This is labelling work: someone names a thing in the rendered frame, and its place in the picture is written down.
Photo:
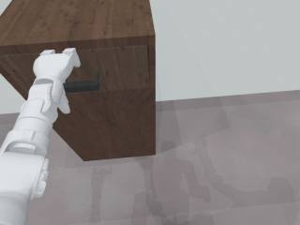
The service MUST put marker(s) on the handle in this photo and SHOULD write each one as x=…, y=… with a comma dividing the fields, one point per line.
x=82, y=86

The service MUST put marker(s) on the drawer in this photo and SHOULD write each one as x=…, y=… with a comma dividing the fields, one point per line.
x=118, y=67

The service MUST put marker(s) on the cabinet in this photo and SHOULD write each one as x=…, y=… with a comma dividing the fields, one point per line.
x=104, y=124

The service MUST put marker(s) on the robot left forearm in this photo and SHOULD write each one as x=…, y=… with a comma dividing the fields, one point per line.
x=34, y=124

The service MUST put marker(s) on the robot left hand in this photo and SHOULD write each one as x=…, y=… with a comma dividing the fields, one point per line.
x=59, y=66

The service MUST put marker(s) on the left robot upper arm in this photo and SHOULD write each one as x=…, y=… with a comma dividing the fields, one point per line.
x=23, y=177

